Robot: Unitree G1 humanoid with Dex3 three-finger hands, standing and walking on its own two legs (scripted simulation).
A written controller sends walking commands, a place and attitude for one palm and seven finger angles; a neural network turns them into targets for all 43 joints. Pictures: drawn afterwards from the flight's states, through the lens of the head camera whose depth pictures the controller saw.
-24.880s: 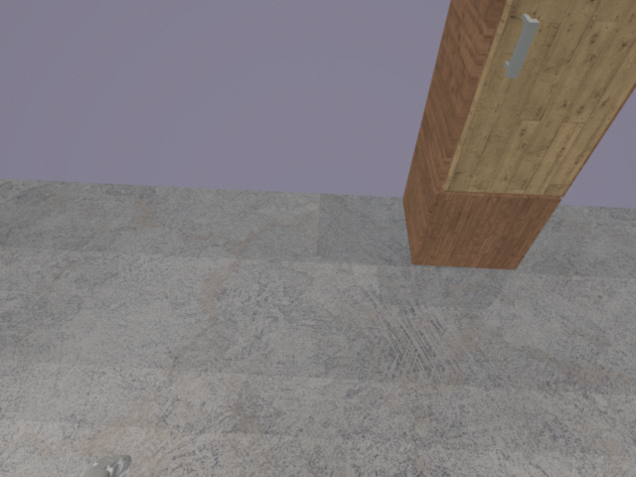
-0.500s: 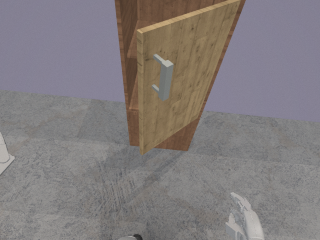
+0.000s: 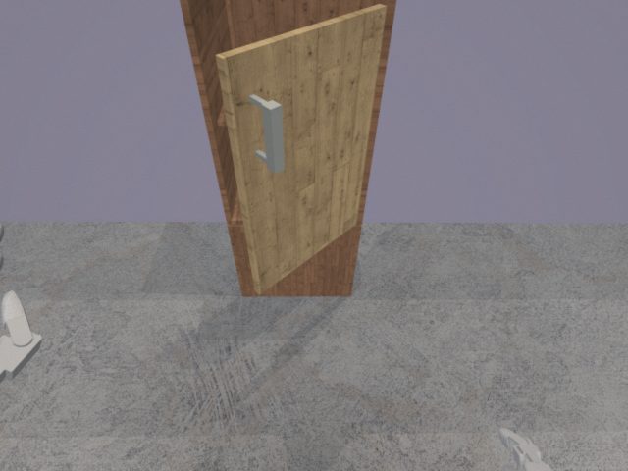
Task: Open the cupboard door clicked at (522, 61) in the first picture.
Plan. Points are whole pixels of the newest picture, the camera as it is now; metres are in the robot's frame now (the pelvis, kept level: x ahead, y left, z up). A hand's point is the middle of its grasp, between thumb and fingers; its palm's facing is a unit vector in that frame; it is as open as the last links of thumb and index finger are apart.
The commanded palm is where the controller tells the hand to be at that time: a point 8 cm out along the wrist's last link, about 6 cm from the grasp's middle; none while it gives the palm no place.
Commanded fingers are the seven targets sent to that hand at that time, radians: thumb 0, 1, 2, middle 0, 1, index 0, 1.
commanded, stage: stop stepping back and stand still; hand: left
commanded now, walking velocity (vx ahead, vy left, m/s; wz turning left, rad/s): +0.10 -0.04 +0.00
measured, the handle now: (265, 133) +0.61 +0.11 +0.13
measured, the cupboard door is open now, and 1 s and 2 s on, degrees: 43 43 43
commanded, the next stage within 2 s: let the arm hang, fingers relaxed in 0.40 s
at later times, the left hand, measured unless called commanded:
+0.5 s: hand (15, 379) +0.17 +0.27 +0.16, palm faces +0.44 -0.78 -0.44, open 7.4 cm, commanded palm none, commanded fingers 0.00 0.90 0.90 -0.20 -0.30 -0.20 -0.30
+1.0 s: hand out of the picture -0.09 +0.22 -0.16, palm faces +0.08 -0.96 -0.26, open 7.1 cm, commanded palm none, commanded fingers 0.00 0.90 0.90 -0.20 -0.30 -0.20 -0.30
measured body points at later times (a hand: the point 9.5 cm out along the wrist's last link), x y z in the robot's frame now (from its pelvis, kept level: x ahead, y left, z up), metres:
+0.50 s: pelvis -0.04 +0.00 +0.00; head -0.03 +0.00 +0.45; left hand +0.14 +0.30 +0.18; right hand +0.12 -0.22 -0.09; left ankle -0.01 +0.12 -0.73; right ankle -0.05 -0.09 -0.73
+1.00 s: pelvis -0.05 +0.01 +0.01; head -0.02 +0.01 +0.46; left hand -0.09 +0.27 -0.14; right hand -0.03 -0.24 -0.14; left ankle -0.01 +0.12 -0.73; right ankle -0.05 -0.09 -0.73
